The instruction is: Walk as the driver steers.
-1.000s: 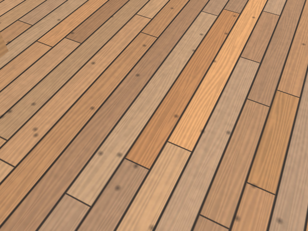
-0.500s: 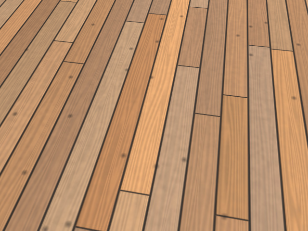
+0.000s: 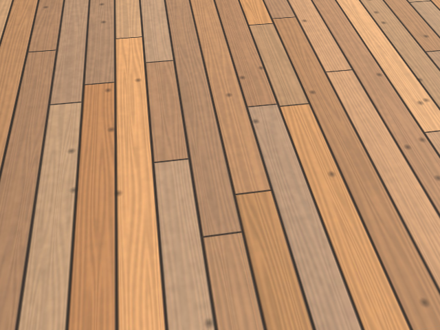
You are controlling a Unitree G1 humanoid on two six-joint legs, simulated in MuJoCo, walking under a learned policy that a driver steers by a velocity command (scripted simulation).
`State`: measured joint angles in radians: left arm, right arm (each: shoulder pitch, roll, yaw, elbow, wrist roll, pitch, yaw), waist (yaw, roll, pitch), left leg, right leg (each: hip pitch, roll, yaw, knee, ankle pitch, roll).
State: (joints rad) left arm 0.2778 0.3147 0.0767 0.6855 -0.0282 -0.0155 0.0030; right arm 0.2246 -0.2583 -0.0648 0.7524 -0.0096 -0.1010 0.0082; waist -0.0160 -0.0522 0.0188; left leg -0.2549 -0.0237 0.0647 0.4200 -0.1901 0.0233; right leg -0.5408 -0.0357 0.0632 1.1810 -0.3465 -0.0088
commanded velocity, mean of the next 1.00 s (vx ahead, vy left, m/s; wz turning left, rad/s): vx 0.50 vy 0.00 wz -0.26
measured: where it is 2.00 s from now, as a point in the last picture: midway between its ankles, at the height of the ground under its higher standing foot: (255, 169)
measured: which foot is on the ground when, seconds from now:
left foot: down 0.00-0.32, up 0.34-0.84, down 0.86-1.00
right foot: up 0.00-0.32, down 0.34-0.88, up 0.90-1.00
